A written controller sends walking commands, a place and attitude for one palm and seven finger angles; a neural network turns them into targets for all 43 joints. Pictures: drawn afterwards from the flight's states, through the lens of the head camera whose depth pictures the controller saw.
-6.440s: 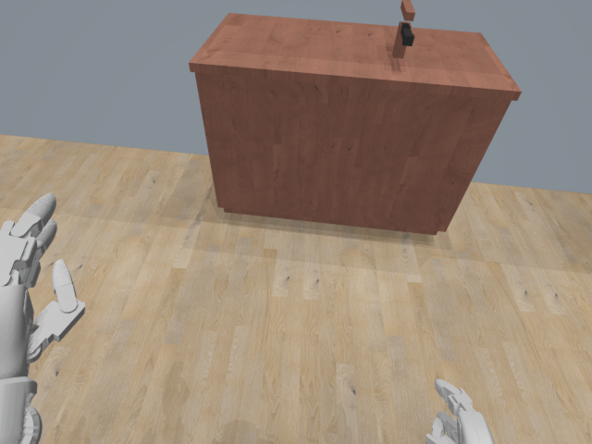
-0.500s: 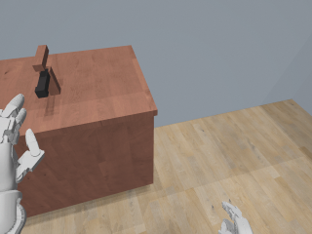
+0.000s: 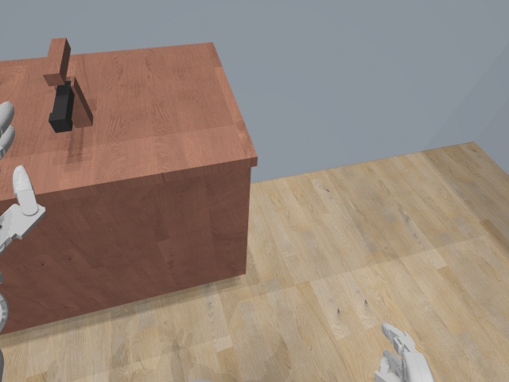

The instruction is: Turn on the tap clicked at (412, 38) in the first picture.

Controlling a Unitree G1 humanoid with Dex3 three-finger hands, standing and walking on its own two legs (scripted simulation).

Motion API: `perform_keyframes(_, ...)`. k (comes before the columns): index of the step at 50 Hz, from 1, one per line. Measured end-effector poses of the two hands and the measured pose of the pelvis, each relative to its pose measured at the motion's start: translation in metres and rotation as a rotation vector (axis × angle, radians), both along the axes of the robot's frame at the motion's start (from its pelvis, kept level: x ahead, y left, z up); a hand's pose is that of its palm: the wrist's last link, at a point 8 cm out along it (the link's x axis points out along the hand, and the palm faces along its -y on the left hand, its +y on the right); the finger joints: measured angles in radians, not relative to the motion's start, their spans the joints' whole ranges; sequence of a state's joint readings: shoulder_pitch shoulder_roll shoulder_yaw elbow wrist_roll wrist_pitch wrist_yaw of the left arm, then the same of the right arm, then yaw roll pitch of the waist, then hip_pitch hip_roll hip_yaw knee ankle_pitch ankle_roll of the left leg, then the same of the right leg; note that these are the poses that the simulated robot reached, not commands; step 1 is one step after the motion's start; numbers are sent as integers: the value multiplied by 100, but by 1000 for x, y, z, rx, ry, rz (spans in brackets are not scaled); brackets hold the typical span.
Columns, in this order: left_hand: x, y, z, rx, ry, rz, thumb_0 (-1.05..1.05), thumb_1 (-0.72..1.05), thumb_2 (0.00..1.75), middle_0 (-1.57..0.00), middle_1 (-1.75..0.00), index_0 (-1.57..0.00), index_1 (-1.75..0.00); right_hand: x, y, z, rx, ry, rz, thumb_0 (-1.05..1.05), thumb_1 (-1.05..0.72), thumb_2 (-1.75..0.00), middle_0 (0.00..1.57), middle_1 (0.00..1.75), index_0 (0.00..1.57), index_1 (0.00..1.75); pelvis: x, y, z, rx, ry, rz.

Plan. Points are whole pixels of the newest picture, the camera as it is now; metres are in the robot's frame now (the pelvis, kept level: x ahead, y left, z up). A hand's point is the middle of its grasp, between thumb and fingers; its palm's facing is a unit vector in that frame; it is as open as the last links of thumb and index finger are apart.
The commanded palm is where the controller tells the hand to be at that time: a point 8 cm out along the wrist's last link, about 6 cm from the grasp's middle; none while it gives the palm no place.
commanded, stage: look again from close up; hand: left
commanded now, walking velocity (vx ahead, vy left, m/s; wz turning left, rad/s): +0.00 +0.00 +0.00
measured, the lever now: (61, 121) +0.49 +0.43 +0.08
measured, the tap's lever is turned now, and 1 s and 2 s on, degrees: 0 0 0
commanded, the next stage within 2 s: shuffle to correct the standing spot in 0.16 s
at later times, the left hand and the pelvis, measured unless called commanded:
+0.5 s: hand (52, 197) +0.27 +0.28 +0.17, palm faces +0.38 -0.87 -0.32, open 7.4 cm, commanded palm +0.21 +0.32 +0.18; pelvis +0.05 +0.04 +0.00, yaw +0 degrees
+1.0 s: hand (69, 172) +0.31 +0.29 +0.17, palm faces +0.37 -0.83 -0.43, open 7.4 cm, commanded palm +0.25 +0.33 +0.18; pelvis +0.09 +0.04 -0.02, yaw +0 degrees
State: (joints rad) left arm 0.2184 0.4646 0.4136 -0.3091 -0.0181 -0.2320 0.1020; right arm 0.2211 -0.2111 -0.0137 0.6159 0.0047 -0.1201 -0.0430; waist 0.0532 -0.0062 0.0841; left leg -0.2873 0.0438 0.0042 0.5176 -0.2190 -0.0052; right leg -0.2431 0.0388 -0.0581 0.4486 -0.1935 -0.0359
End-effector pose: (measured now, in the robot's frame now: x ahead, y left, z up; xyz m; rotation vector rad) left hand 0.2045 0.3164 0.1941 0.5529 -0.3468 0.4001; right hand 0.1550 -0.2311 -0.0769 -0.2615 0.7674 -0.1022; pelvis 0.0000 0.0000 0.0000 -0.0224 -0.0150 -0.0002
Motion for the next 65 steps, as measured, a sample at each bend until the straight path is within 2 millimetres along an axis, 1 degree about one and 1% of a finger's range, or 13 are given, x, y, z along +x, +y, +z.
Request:
perform_keyframes(2, 2, 4, 0, -38, -23, -5, 1, 89, 90, -21, -30, -22, -30, 3, 6, 5, 14, -36, 3, 1, -91, -90, 20, 30, 20, 30, 0, 6, 1, 5, -3, -8)
perform_keyframes(8, -7, -17, -24, -103, 95, -140, 1, 90, 90, -20, -30, -21, -30, 11, 29, 14, 40, -96, -9, 1, -91, -90, 20, 30, 20, 30, 11, 28, 4, 13, 7, -20)
perform_keyframes(12, -8, 1, -35, -96, 138, -113, 1, 89, 90, -21, -30, -22, -30, 19, 47, 15, 33, -69, 24, 1, -91, -90, 20, 30, 20, 30, 18, 33, 4, 15, 15, -6)
perform_keyframes(16, -1, 25, -29, -108, 70, -28, 1, 89, 90, -21, -30, -22, -31, 32, 61, 14, 27, -51, 84, 1, -91, -90, 20, 30, 20, 30, 24, 35, 4, 13, 14, 7)
perform_keyframes(20, 11, 23, -17, -133, -20, -30, 2, 89, 90, -21, -30, -21, -30, 50, 70, 16, 30, -69, 120, 1, -90, -90, 20, 30, 20, 30, 33, 40, 3, 7, 16, 8)
perform_keyframes(25, 28, 8, -15, -127, -21, -102, 1, 90, 90, -20, -30, -21, -30, 71, 71, 19, 42, -115, 94, 1, -90, -90, 20, 30, 20, 30, 48, 44, -1, 4, 20, -1)
perform_keyframes(29, 41, 10, -23, -104, 38, -102, 1, 89, 90, -21, -30, -21, -30, 82, 65, 16, 47, -125, 52, 1, -90, -90, 20, 30, 20, 30, 59, 44, -4, 2, 23, -4)
perform_keyframes(34, 52, 16, -28, -98, 58, -65, 1, 89, 90, -21, -30, -21, -30, 86, 54, 8, 33, -90, 22, 1, -91, -90, 20, 30, 20, 30, 72, 42, -9, 1, 25, -4)
perform_keyframes(45, 70, 6, -20, -57, -3, -112, 1, 89, 90, -21, -30, -21, -30, 88, 41, -10, 26, -39, -33, 1, -91, -90, 20, 30, 20, 30, 87, 45, -20, 5, 13, -7)
perform_keyframes(52, 68, 12, -14, -17, 0, -93, 1, 89, 90, -21, -30, -21, -30, 86, 48, -18, 63, -20, -35, 1, -91, -90, 20, 30, 20, 30, 92, 45, -21, -10, 11, 13)
perform_keyframes(58, 56, 31, -20, -62, -55, -61, 1, 89, 90, -21, -30, -22, -30, 90, 57, -17, 8, 37, 13, 1, -91, -90, 20, 30, 20, 30, 95, 61, -22, 0, -22, 6)
perform_keyframes(61, 63, 40, -26, -62, -87, -73, 1, 89, 90, -21, -30, -21, -30, 99, 65, -26, -6, -12, -11, 1, -91, -90, 20, 30, 20, 30, 95, 75, -36, 10, -52, -5)
perform_keyframes(65, 80, 47, -21, -37, -72, -73, 1, 89, 90, -21, -30, -21, -30, 103, 88, -25, 66, -54, -27, 1, -91, -90, 20, 29, 20, 30, 91, 77, -32, 34, -62, -2)
